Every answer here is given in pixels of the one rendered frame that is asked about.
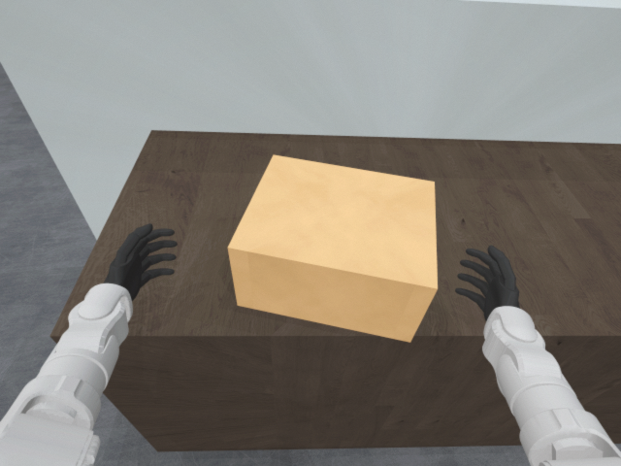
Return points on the carton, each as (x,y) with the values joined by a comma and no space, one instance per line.
(341,246)

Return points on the robot left forearm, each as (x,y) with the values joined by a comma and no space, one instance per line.
(71,381)

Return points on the left robot hand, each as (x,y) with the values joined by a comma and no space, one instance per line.
(128,269)

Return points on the right robot hand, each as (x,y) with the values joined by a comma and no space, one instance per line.
(500,287)

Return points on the pedestal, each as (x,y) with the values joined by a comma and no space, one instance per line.
(197,372)

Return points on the robot right forearm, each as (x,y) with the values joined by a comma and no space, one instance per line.
(553,424)

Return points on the left robot upper arm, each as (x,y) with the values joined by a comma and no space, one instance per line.
(38,441)

